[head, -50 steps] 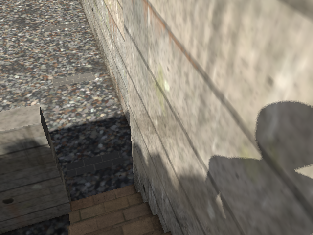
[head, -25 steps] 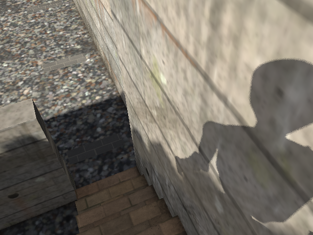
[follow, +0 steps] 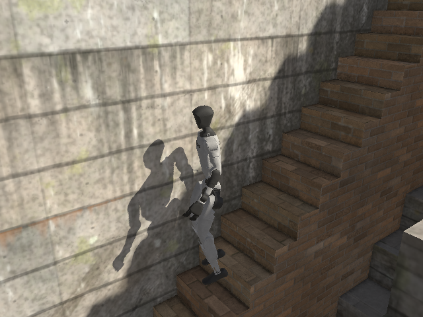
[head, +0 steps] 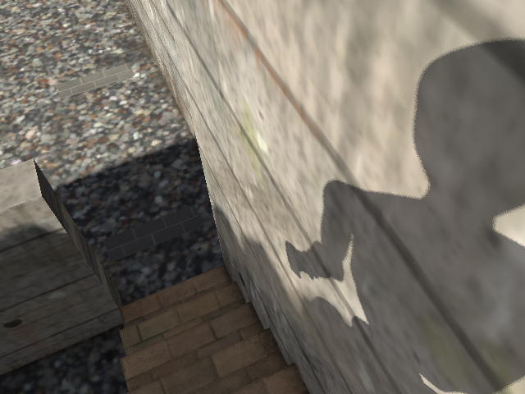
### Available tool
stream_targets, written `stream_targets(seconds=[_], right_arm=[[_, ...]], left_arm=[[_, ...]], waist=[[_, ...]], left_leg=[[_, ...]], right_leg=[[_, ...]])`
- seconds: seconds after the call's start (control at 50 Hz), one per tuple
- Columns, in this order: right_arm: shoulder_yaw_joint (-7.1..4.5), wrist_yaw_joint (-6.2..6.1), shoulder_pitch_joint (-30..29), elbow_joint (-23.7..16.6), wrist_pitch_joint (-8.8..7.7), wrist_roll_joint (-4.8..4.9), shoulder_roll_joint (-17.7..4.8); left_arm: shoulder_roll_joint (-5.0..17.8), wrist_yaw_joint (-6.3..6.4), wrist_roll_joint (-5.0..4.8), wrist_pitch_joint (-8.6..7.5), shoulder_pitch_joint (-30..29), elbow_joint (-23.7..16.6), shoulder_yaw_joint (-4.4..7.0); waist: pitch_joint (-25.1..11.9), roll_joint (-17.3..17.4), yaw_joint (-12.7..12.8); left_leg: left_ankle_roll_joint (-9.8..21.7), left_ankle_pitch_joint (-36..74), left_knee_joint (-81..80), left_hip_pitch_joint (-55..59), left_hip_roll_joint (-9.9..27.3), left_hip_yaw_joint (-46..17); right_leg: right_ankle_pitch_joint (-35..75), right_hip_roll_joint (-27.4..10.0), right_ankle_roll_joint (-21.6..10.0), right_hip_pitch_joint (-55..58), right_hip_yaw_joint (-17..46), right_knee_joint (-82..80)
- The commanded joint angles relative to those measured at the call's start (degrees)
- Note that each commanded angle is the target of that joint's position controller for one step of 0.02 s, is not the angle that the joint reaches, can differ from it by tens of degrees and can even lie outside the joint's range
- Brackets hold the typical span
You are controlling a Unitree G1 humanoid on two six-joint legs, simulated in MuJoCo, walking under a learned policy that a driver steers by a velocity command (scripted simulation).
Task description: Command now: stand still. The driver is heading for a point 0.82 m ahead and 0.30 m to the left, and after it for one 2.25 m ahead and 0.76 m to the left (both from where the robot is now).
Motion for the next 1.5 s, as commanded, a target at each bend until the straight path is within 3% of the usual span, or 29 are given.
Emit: stream_targets(seconds=[0.02, 0.1, 0.18, 0.24, 0.26, 0.28, 0.3, 0.32, 0.34, 0.36, 0.38, 0.4, 0.42, 0.46, 0.48, 0.54, 0.6, 0.7, 0.76, 0.8, 0.84, 0.92, 1.0, 1.08, 1.18, 1.22, 1.28, 1.38, 1.5], right_arm=[[-1.31, 3.63, 6.1, 0.4, -1.94, 0.76, -3.4], [-0.97, 3.64, 1.7, -6.2, 2.96, 0.87, -3.9], [0.09, 4.4, 23.9, 2.5, 3.57, 3.58, -4.8], [-0.22, 5.31, 22.5, 3.1, 2.32, 3.55, -7.9], [0.51, 4.92, 24.1, 2.7, 1.85, 6.09, -7.5], [-0.94, 4.66, 20.0, 3.7, 1.28, 5.59, -14.5], [-2.38, 4.65, 12.4, 1.0, 2.54, 6.46, -16.2], [-6.3, 1.77, -2.0, -2.9, 2.28, 10.17, -26.3], [-2.94, 1.1, -7.5, -4.0, 3.9, 9.24, -11.9], [-0.62, 1.11, -10.3, -4.5, 4.86, 7.02, -5.4], [-0.6, 0.5, -13.4, -3.6, 5.6, 4.98, -5.3], [-1.87, -0.46, -15.3, -7.9, 6.65, 4.32, -7.3], [-3.63, -1.54, -10.2, -6.3, 8.57, 0.34, -9.1], [-2.78, -0.06, 6.2, -2.0, 7.93, 4.04, -4.4], [-2.53, 0.41, 13.7, 2.4, 6.74, 4.91, -2.3], [-2.82, 0.92, 7.8, 3.8, 6.37, 4.02, -3.4], [-2.52, 2.69, 6.6, 2.3, 5.86, 1.59, -7.6], [-1.21, 2.13, 5.4, -3.1, 5.39, 0.44, -6.8], [0.71, 1.7, 6.6, -2.2, 3.48, 3.12, -5.0], [-2.3, 0.19, -3.7, -5.0, 2.65, 4.88, -14.2], [1.47, 0.75, -3.0, -5.7, 4.59, 5.46, -6.1], [0.88, 0.43, 9.6, -0.3, 2.26, 4.12, -8.7], [1.77, 0.26, 5.6, -0.2, 1.42, 3.46, -6.9], [0.73, 1.33, -2.6, -2.6, -0.02, 2.91, -9.2], [0.84, 1.26, 2.5, -6.8, 2.28, 3.31, -4.8], [0.92, 1.44, 2.8, -9.1, 3.15, 3.18, -2.4], [-0.45, 2.63, -6.8, -11.8, 3.91, 0.92, -6.1], [0.23, 3.98, -4.2, -10.6, 3.0, 1.5, -2.8], [2.97, 7.33, -13.4, -12.1, 2.19, 2.84, 3.2]], left_arm=[[7.5, 1.9, -0.5, -0.34, 14.9, 4.0, 4.02], [3.3, 5.7, -2.12, -0.84, 12.3, 4.4, 2.19], [5.9, 6.61, 0.12, -0.2, 10.1, 2.6, 2.53], [5.7, 6.73, 0.07, 3.9, 15.1, 1.1, 1.99], [4.0, 4.6, 0.25, 5.22, 21.2, 1.6, 1.15], [5.9, 1.72, -1.48, 5.4, 28.5, -1.7, 1.29], [7.9, 0.77, -1.39, 5.08, 34.5, 1.5, 0.11], [8.6, 1.23, -1.03, 6.65, 33.9, -1.5, -1.02], [11.4, -0.78, 0.63, 6.75, 28.3, 0.9, -1.86], [11.4, -3.62, 1.33, 6.88, 38.3, 7.9, -2.16], [12.2, -2.4, 3.36, 7.17, 37.8, 9.8, -1.39], [16.7, 0.96, 6.4, 7.3, 35.3, 8.3, -0.87], [15.3, 2.65, 7.38, 6.21, 25.9, 6.2, -2.47], [6.1, 3.63, 3.67, 3.67, 7.2, 2.9, -4.49], [7.6, 3.82, 2.42, 3.7, 4.1, 2.6, -3.94], [10.9, 1.1, -0.98, 4.4, 17.5, 5.4, -1.99], [7.0, 0.18, -1.67, 4.13, 14.8, 2.7, -2.4], [7.5, -3.52, 1.45, 4.38, 6.1, 0.4, -1.56], [8.3, -4.23, 3.27, 4.35, 15.1, 2.4, -0.75], [7.7, -4.21, 4.55, 4.29, 15.4, -1.4, -1.06], [13.3, -3.45, 1.95, 4.82, 5.2, -2.7, 0.17], [10.4, -2.44, 2.5, 6.67, 7.5, -3.4, 0.34], [8.5, -2.97, 1.6, 7.67, 4.9, -5.2, 0.31], [9.7, -2.67, 1.16, 8.95, 14.0, -1.6, 1.44], [12.5, -0.77, 0.91, 5.26, 17.9, -1.2, 1.21], [20.1, -1.06, 0.49, 5.62, 25.7, 3.1, 3.52], [18.3, -2.91, -0.84, 3.83, 30.1, 6.3, 3.85], [12.6, -3.77, -1.26, 1.16, 17.6, 4.3, 2.6], [11.1, 0.53, -1.15, 1.3, 27.3, 6.2, 1.79]], waist=[[1.1, -1.1, 2.7], [6.2, -14.3, 0.7], [3.6, 10.4, -9.6], [-1.2, 5.8, -3.7], [-0.9, 14.6, -4.3], [2.8, 30.6, 6.3], [-3.0, 34.9, 8.2], [-16.4, 47.8, 6.3], [-3.3, 25.8, 7.6], [2.1, 16.4, 8.2], [11.1, -9.3, 14.5], [14.1, -34.2, 15.0], [14.3, -34.9, 11.7], [5.9, -18.2, -2.6], [-0.1, -7.8, -7.0], [-8.9, -2.5, 0.5], [-11.5, 0.2, 0.3], [-4.5, -0.3, -2.4], [-4.5, 1.0, 1.8], [-5.2, 11.5, 5.7], [8.3, 2.0, 1.6], [4.4, 4.2, -1.9], [3.9, 0.5, -0.6], [-0.8, 8.7, 5.3], [-2.1, -3.5, 2.8], [-3.4, -19.3, 3.5], [2.5, -11.0, 8.1], [-3.8, -11.2, 3.4], [0.6, -6.6, 9.7]], left_leg=[[0.7, 35.6, -15.1, 0.7, -2.2, 6.2], [1.6, 52.0, 1.4, 4.9, 5.1, -6.2], [7.2, 69.8, -19.8, 14.0, 9.0, -7.7], [9.0, 56.9, -5.4, 28.5, 9.5, -9.3], [3.2, 74.4, 0.8, 19.0, 6.6, -6.8], [6.6, 89.6, 10.2, 17.2, 5.9, -8.2], [10.7, 104.5, 12.2, 20.0, 8.4, -9.8], [21.8, 18.5, -4.2, -2.9, 19.0, -37.9], [16.4, -11.6, -18.4, -12.3, 11.1, -28.9], [9.7, -19.9, -26.5, -41.9, 7.8, -25.8], [2.1, -19.2, -15.6, -41.8, 4.0, -16.7], [-2.8, -27.1, 10.8, -29.9, -7.1, -6.4], [-1.2, -33.7, 25.2, -20.7, -5.8, -9.4], [4.2, -11.5, 9.8, -13.9, 2.8, -18.0], [4.9, 2.5, -6.2, -0.5, 2.9, -11.2], [4.9, 26.5, -19.7, 17.3, -3.6, 4.8], [9.6, 54.7, -6.1, 34.7, 9.7, -6.5], [13.1, 13.2, -10.5, 10.4, 10.5, -15.1], [11.6, 2.0, -4.8, 4.0, 4.6, -13.7], [17.8, -44.0, -11.9, -13.4, 11.3, -30.1], [12.1, -45.8, -20.9, -15.8, 5.9, -25.6], [7.8, -22.1, -15.7, 10.7, 4.9, -22.9], [6.7, -9.5, -18.5, 6.5, 4.3, -17.1], [13.3, -8.4, -21.0, -8.4, 4.0, -17.3], [12.2, -8.4, -11.4, 2.4, 2.4, -19.4], [10.2, -24.4, -2.0, -12.5, -3.8, -9.2], [5.5, -24.7, 17.9, -23.6, -2.9, -5.2], [2.7, 1.5, 20.2, 0.2, -2.6, 3.2], [1.7, 37.2, -2.4, 0.4, -1.6, 2.9]], right_leg=[[-22.5, 4.6, 5.2, -2.9, -2.2, 13.6], [-38.9, -1.9, 5.7, -30.1, 4.3, 24.4], [-54.4, 1.9, 6.6, -31.3, -2.0, 63.8], [-63.8, 6.5, 6.9, -43.7, -7.2, 84.3], [-66.1, 10.1, 6.2, -43.6, -12.4, 99.8], [-52.8, 8.0, 4.2, -51.4, -8.3, 91.3], [-48.0, 5.8, 3.7, -54.1, -7.6, 100.2], [-46.6, -5.8, -0.6, -31.0, 13.9, 79.9], [-44.5, -5.2, 0.1, -24.5, 10.1, 58.8], [-27.3, -1.6, 0.2, 6.2, 2.4, 46.5], [-22.0, -4.2, -0.6, 0.9, 6.6, 34.7], [-31.5, -16.5, -8.1, -21.7, 31.7, -2.6], [-25.8, -25.2, -18.4, -37.3, 56.0, -5.7], [-16.1, -20.7, -13.9, -33.6, 39.7, 20.6], [-18.4, -15.3, -7.1, -30.8, 23.5, 27.9], [-17.9, -5.2, -0.9, -20.7, -2.2, 42.9], [-49.3, -3.8, 0.1, -43.0, -4.6, 57.0], [-36.4, -6.1, -0.6, -44.0, 2.1, 69.1], [-17.6, -5.3, 1.2, -40.0, 0.3, 54.4], [-4.7, -8.3, 2.0, -24.7, 9.3, 42.8], [-7.2, -4.4, 4.7, -34.6, 3.5, 32.3], [-7.3, -2.0, 2.5, -45.1, 2.4, 33.1], [-4.5, 0.3, 3.5, -27.4, 1.6, 10.1], [1.9, 0.5, 4.0, 3.3, 2.7, 11.5], [-15.0, -10.5, 3.4, 9.7, 5.9, -16.0], [-9.3, -21.4, -6.7, 19.6, 25.3, -12.7], [-16.0, -27.5, -13.5, 13.0, 34.3, -23.6], [-5.3, -12.1, -5.4, -11.5, 4.1, -14.5], [-24.0, -10.1, -3.0, -20.9, 3.9, 8.4]])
